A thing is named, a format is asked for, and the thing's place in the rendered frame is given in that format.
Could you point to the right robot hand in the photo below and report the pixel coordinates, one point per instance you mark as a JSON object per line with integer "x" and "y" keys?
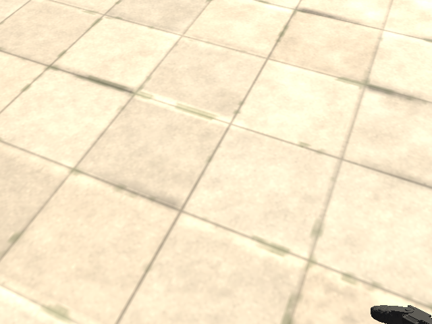
{"x": 400, "y": 315}

